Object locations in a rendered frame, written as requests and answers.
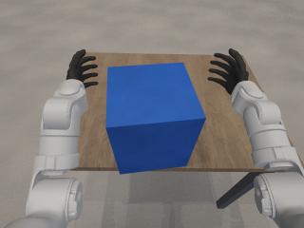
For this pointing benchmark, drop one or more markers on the carton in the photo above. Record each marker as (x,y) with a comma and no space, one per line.
(153,116)

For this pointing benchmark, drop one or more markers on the right robot forearm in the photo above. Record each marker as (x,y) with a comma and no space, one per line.
(265,129)

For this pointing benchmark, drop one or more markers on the table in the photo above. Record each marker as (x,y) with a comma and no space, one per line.
(223,144)

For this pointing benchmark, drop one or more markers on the left robot hand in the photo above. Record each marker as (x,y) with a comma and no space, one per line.
(76,68)

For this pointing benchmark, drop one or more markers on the left robot forearm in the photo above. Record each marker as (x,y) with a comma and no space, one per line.
(60,129)

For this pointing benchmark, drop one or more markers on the right robot hand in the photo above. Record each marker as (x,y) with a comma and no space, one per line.
(236,70)

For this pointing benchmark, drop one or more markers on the right robot upper arm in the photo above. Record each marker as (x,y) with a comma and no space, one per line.
(280,196)

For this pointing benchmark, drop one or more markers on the left robot upper arm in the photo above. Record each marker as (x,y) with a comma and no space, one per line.
(53,203)

